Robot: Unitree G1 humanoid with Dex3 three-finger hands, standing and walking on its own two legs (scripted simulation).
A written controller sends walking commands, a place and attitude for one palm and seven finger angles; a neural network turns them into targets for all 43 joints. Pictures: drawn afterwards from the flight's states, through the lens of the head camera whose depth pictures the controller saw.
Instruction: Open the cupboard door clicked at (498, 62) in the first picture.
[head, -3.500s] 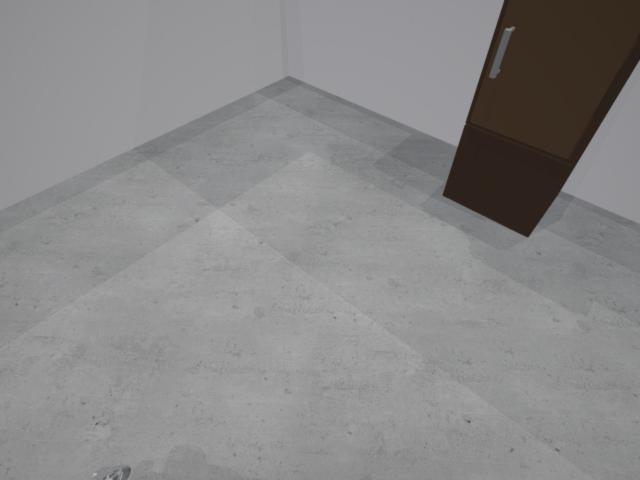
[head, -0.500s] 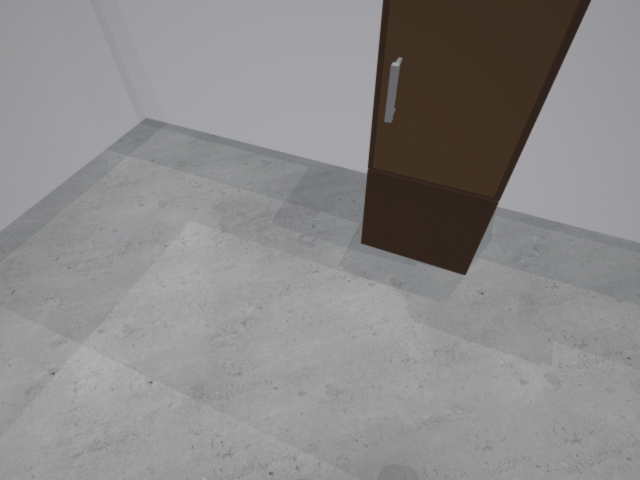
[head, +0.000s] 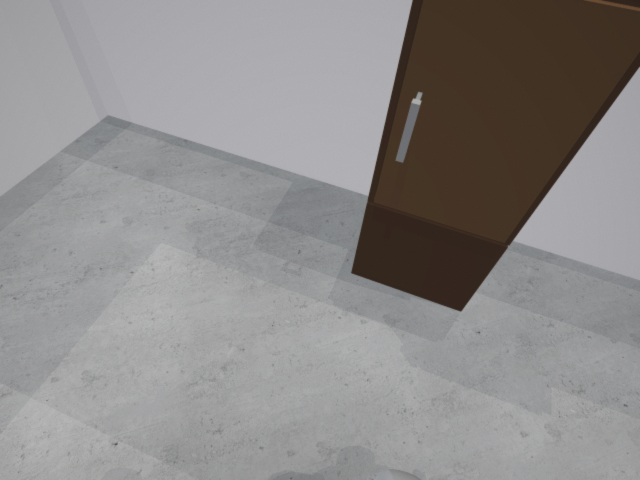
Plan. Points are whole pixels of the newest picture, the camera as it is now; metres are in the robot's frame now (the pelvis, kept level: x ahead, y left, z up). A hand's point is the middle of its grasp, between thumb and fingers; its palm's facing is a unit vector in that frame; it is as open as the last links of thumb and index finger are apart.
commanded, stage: turn to face it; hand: left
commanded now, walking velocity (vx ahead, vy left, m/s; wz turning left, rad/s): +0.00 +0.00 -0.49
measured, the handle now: (409, 128) +0.86 -0.14 -0.05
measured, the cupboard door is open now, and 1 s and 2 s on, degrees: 0 0 0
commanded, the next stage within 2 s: take the last steps up to it in 0.54 s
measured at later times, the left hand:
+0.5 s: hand (230, 437) +0.19 +0.14 -0.16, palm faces -0.15 -0.96 -0.23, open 7.4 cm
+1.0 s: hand (248, 419) +0.22 +0.12 -0.16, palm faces -0.33 -0.93 -0.19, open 7.4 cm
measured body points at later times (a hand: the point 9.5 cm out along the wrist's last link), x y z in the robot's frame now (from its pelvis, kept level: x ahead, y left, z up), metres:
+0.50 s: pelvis +0.06 -0.03 +0.00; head +0.09 -0.04 +0.45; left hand +0.20 +0.19 -0.14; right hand +0.07 -0.28 -0.15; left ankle +0.08 +0.12 -0.69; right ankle +0.08 -0.13 -0.74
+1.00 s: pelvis +0.10 -0.04 +0.00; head +0.12 -0.05 +0.45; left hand +0.24 +0.17 -0.15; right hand -0.02 -0.24 -0.15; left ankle +0.10 +0.11 -0.74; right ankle +0.05 -0.15 -0.73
